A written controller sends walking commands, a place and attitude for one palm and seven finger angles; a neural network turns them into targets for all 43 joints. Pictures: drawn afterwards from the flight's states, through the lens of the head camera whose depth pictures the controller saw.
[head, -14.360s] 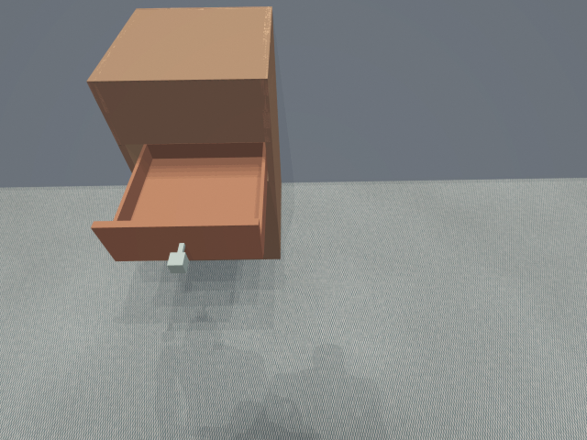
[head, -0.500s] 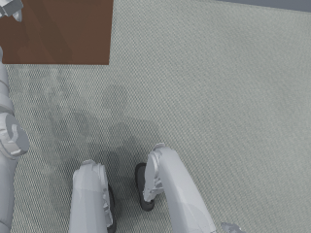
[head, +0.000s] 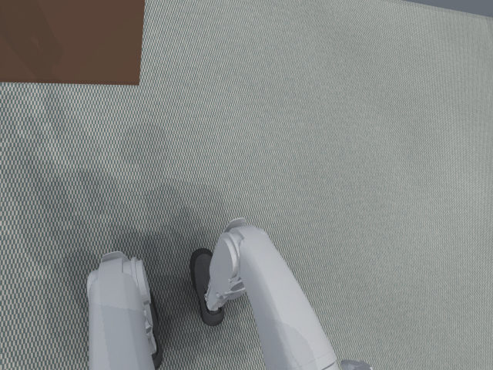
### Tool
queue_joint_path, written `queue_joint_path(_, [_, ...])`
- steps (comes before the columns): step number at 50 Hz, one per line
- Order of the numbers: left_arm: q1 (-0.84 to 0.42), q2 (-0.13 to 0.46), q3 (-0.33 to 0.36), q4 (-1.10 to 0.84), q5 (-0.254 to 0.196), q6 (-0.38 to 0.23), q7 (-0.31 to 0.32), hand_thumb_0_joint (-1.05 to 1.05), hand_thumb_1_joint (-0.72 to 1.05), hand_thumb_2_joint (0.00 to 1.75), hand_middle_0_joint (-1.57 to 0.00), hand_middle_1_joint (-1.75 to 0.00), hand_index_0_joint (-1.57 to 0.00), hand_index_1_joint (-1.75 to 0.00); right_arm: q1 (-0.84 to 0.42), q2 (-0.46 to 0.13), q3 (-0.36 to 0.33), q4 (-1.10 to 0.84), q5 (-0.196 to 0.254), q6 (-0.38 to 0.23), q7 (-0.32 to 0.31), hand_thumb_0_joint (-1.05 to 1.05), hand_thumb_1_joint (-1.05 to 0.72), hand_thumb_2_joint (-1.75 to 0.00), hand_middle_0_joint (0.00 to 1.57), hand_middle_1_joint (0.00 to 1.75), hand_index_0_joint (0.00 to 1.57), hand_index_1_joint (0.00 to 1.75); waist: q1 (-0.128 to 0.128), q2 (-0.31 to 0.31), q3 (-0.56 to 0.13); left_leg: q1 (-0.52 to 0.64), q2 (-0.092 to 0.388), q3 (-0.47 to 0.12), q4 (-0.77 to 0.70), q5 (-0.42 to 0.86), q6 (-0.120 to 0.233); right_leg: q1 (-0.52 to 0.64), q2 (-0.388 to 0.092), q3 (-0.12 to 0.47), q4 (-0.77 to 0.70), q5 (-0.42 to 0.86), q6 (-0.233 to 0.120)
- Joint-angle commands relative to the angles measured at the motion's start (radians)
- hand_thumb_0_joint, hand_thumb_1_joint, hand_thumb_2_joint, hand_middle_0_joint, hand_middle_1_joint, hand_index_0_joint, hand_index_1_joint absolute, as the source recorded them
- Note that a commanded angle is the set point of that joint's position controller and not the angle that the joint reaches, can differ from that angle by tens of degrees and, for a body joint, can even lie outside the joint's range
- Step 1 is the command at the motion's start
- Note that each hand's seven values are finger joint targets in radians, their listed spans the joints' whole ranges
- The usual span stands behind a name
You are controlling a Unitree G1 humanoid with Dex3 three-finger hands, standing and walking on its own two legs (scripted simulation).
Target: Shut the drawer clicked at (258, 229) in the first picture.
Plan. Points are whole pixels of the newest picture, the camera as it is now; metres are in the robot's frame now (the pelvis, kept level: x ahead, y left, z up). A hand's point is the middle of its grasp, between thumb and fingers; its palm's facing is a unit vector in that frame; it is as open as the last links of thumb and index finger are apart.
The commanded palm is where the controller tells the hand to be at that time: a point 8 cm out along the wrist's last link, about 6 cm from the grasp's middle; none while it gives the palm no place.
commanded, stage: pull the fist back off the drawer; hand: left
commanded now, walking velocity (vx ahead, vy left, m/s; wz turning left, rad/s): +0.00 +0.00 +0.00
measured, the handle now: out of the picture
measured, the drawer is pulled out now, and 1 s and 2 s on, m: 0.00 0.00 0.00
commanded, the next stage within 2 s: draw the hand back to the body in 0.66 s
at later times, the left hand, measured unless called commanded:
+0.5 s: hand out of the picture +0.61 +0.24 +0.04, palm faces +0.06 -1.00 -0.07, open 3.2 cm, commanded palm +0.59 +0.22 +0.05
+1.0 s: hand out of the picture +0.51 +0.23 +0.11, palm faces -0.01 -1.00 -0.10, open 3.3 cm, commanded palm +0.49 +0.26 +0.13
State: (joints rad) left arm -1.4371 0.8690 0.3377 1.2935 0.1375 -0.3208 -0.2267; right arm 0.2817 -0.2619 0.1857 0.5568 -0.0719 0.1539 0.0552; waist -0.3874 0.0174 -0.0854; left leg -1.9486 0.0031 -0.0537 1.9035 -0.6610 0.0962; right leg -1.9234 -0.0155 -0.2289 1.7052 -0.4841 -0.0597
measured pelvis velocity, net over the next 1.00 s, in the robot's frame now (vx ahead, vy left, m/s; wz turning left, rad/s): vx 0.04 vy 0.01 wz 0.05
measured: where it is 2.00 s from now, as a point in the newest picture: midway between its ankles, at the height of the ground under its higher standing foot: (179, 320)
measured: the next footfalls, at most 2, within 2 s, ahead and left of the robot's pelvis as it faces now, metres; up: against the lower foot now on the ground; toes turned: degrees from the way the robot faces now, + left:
none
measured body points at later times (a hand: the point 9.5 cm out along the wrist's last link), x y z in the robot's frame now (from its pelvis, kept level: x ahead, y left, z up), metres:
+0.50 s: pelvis +0.01 +0.01 +0.02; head +0.26 +0.07 +0.39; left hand +0.60 +0.29 +0.05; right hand +0.00 -0.24 -0.06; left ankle +0.06 +0.08 -0.46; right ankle +0.12 -0.09 -0.46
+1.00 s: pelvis +0.04 +0.01 +0.10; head +0.25 +0.05 +0.49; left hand +0.50 +0.28 +0.11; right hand +0.15 -0.24 -0.02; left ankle +0.06 +0.08 -0.46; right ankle +0.12 -0.09 -0.46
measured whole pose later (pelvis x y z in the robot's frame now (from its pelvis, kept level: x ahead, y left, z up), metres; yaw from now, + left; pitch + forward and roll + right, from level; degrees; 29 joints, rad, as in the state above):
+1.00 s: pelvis +0.04 +0.01 +0.10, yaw +3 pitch +35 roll -7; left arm -0.58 0.46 0.33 0.49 -0.14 -0.22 -0.24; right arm 0.22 -0.26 0.07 0.48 0.04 0.17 0.08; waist -0.15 0.06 -0.14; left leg -1.52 0.01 0.00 1.58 -0.67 0.09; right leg -1.54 0.03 -0.14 1.44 -0.50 -0.04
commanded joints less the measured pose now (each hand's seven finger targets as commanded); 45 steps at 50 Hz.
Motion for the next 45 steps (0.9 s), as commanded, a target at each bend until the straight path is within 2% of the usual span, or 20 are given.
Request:
queue_joint_path(1, [-0.595,0.154,0.005,-0.266,-0.008,-0.048,0.053,0.00,0.90,0.90,-1.40,-1.60,-1.40,-1.60,0.265,-0.284,-0.087,0.010,-0.009,-0.001,-0.019,0.00,-0.90,-0.90,0.20,0.30,0.20,0.30,-0.072,0.549,-0.654,0.676,0.023,-0.220,-0.289,0.191,-0.075,0.224,0.047,0.121,-0.130,0.070,0.021])
queue_joint_path(2, [-0.586,0.139,-0.004,-0.264,-0.010,-0.045,0.048,0.00,0.90,0.90,-1.40,-1.60,-1.40,-1.60,0.263,-0.282,-0.086,0.007,-0.008,-0.005,-0.017,0.00,-0.90,-0.90,0.20,0.30,0.20,0.30,-0.074,0.554,-0.649,0.684,0.025,-0.221,-0.296,0.189,-0.076,0.219,0.048,0.121,-0.134,0.067,0.020])
queue_joint_path(3, [-0.581,0.170,0.018,-0.283,-0.011,-0.045,0.046,0.00,0.90,0.90,-1.40,-1.60,-1.40,-1.60,0.268,-0.288,-0.085,0.004,-0.011,-0.005,-0.017,0.00,-0.90,-0.90,0.20,0.30,0.20,0.30,-0.063,0.550,-0.656,0.677,0.024,-0.218,-0.296,0.186,-0.075,0.236,0.047,0.122,-0.133,0.067,0.020])
queue_joint_path(7, [-0.482,0.177,0.047,-0.297,-0.022,-0.034,0.024,0.00,0.90,0.90,-1.40,-1.60,-1.40,-1.60,0.271,-0.281,-0.087,-0.013,-0.005,-0.005,-0.013,0.00,-0.90,-0.90,0.20,0.30,0.20,0.30,-0.031,0.525,-0.680,0.657,0.022,-0.198,-0.305,0.193,-0.070,0.292,0.052,0.126,-0.140,0.067,0.016])
queue_joint_path(11, [-0.408,0.173,0.069,-0.352,-0.045,-0.025,0.012,0.00,0.90,0.90,-1.40,-1.60,-1.40,-1.60,0.277,-0.285,-0.094,-0.026,0.001,-0.006,-0.009,0.00,-0.90,-0.90,0.20,0.30,0.20,0.30,-0.004,0.480,-0.688,0.641,0.026,-0.195,-0.319,0.188,-0.066,0.326,0.054,0.132,-0.147,0.062,0.018])
queue_joint_path(12, [-0.385,0.153,0.065,-0.362,-0.049,-0.027,0.009,0.00,0.90,0.90,-1.40,-1.60,-1.40,-1.60,0.273,-0.281,-0.096,-0.029,0.003,-0.007,-0.008,0.00,-0.90,-0.90,0.20,0.30,0.20,0.30,0.003,0.497,-0.692,0.668,0.030,-0.200,-0.327,0.205,-0.073,0.315,0.053,0.130,-0.147,0.067,0.016])
queue_joint_path(16, [-0.275,0.164,0.115,-0.351,-0.081,-0.019,0.004,0.00,0.90,0.90,-1.40,-1.60,-1.40,-1.60,0.275,-0.278,-0.101,-0.037,0.010,-0.006,-0.007,0.00,-0.90,-0.90,0.20,0.30,0.20,0.30,0.028,0.370,-0.662,0.563,0.026,-0.161,-0.324,0.185,-0.053,0.398,0.058,0.143,-0.165,0.048,0.021])
queue_joint_path(18, [-0.219,0.175,0.141,-0.398,-0.088,-0.028,0.002,0.00,0.90,0.90,-1.40,-1.60,-1.40,-1.60,0.278,-0.275,-0.105,-0.047,0.010,-0.004,-0.005,0.00,-0.90,-0.90,0.20,0.30,0.20,0.30,0.057,0.383,-0.704,0.585,0.026,-0.151,-0.326,0.247,-0.057,0.429,0.057,0.144,-0.162,0.069,0.018])
queue_joint_path(20, [-0.152,0.146,0.142,-0.448,-0.094,-0.039,0.002,0.00,0.90,0.90,-1.40,-1.60,-1.40,-1.60,0.274,-0.270,-0.116,-0.055,0.012,0.001,0.002,0.00,-0.90,-0.90,0.20,0.30,0.20,0.30,0.081,0.407,-0.750,0.652,0.030,-0.158,-0.330,0.314,-0.068,0.425,0.055,0.146,-0.158,0.097,0.018])
queue_joint_path(23, [-0.051,0.049,0.107,-0.487,-0.125,-0.041,-0.006,0.00,0.90,0.90,-1.40,-1.60,-1.40,-1.60,0.261,-0.266,-0.135,-0.057,0.018,0.006,0.011,0.00,-0.90,-0.90,0.20,0.30,0.20,0.30,0.080,0.361,-0.733,0.697,0.039,-0.166,-0.336,0.369,-0.074,0.415,0.056,0.147,-0.172,0.122,0.021])
queue_joint_path(26, [0.025,0.021,0.117,-0.509,-0.163,-0.036,-0.014,0.00,0.90,0.90,-1.40,-1.60,-1.40,-1.60,0.253,-0.259,-0.146,-0.059,0.027,0.005,0.012,0.00,-0.90,-0.90,0.20,0.30,0.20,0.30,0.092,0.288,-0.729,0.641,0.033,-0.134,-0.332,0.377,-0.058,0.496,0.057,0.159,-0.194,0.134,0.025])
queue_joint_path(28, [0.054,-0.008,0.108,-0.519,-0.177,-0.039,-0.017,0.00,0.90,0.90,-1.40,-1.60,-1.40,-1.60,0.244,-0.257,-0.152,-0.057,0.030,0.001,0.011,0.00,-0.90,-0.90,0.20,0.30,0.20,0.30,0.098,0.289,-0.716,0.651,0.032,-0.133,-0.337,0.386,-0.061,0.494,0.054,0.159,-0.198,0.139,0.025])
queue_joint_path(29, [0.034,0.008,0.119,-0.544,-0.180,-0.048,-0.013,0.00,0.90,0.90,-1.40,-1.60,-1.40,-1.60,0.237,-0.256,-0.153,-0.055,0.031,0.001,0.010,0.00,-0.90,-0.90,0.20,0.30,0.20,0.30,0.103,0.294,-0.721,0.653,0.030,-0.130,-0.336,0.392,-0.062,0.498,0.053,0.161,-0.196,0.141,0.026])
queue_joint_path(33, [-0.051,-0.045,0.072,-0.592,-0.175,-0.104,0.010,0.00,0.90,0.90,-1.40,-1.60,-1.40,-1.60,0.225,-0.247,-0.166,-0.028,0.024,-0.011,0.006,0.00,-0.90,-0.90,0.20,0.30,0.20,0.30,0.086,0.359,-0.740,0.757,0.028,-0.144,-0.324,0.465,-0.080,0.437,0.046,0.160,-0.190,0.169,0.026])
queue_joint_path(36, [-0.042,-0.066,0.062,-0.579,-0.174,-0.142,0.018,0.00,0.90,0.90,-1.40,-1.60,-1.40,-1.60,0.214,-0.244,-0.171,-0.019,0.018,-0.013,0.003,0.00,-0.90,-0.90,0.20,0.30,0.20,0.30,0.091,0.357,-0.773,0.797,0.024,-0.143,-0.314,0.524,-0.088,0.447,0.042,0.162,-0.189,0.193,0.024])
queue_joint_path(38, [-0.013,-0.104,0.035,-0.506,-0.168,-0.145,0.013,0.00,0.90,0.90,-1.40,-1.60,-1.40,-1.60,0.210,-0.244,-0.172,-0.010,0.017,-0.008,0.002,0.00,-0.90,-0.90,0.20,0.30,0.20,0.30,0.089,0.355,-0.740,0.809,0.028,-0.152,-0.318,0.539,-0.094,0.421,0.040,0.155,-0.188,0.189,0.023])
queue_joint_path(40, [0.116,-0.043,0.090,-0.640,-0.184,-0.133,0.002,0.00,0.90,0.90,-1.40,-1.60,-1.40,-1.60,0.197,-0.247,-0.178,-0.059,0.031,0.003,0.007,0.00,-0.90,-0.90,0.20,0.30,0.20,0.30,0.167,0.381,-0.856,0.882,0.025,-0.134,-0.366,0.591,-0.099,0.549,0.042,0.166,-0.221,0.217,0.019])
queue_joint_path(42, [0.288,-0.037,0.107,-0.791,-0.209,-0.095,-0.014,0.00,0.90,0.90,-1.40,-1.60,-1.40,-1.60,0.173,-0.239,-0.188,-0.113,0.051,0.011,0.013,0.00,-0.90,-0.90,0.20,0.30,0.20,0.30,0.232,0.420,-0.986,1.012,0.027,-0.132,-0.425,0.725,-0.113,0.663,0.042,0.176,-0.260,0.286,0.014])
queue_joint_path(43, [0.372,-0.063,0.091,-0.872,-0.225,-0.069,-0.023,0.00,0.90,0.90,-1.40,-1.60,-1.40,-1.60,0.163,-0.234,-0.193,-0.133,0.065,0.015,0.017,0.00,-0.90,-0.90,0.20,0.30,0.20,0.30,0.252,0.412,-1.012,1.076,0.036,-0.144,-0.460,0.780,-0.122,0.704,0.044,0.172,-0.288,0.309,0.017])
queue_joint_path(45, [0.499,-0.135,0.055,-0.994,-0.268,-0.005,-0.028,0.00,0.90,0.90,-1.40,-1.60,-1.40,-1.60,0.132,-0.219,-0.201,-0.164,0.091,0.011,0.020,0.00,-0.90,-0.90,0.20,0.30,0.20,0.30,0.253,0.317,-0.982,1.071,0.035,-0.129,-0.512,0.736,-0.106,0.808,0.049,0.176,-0.353,0.338,0.024])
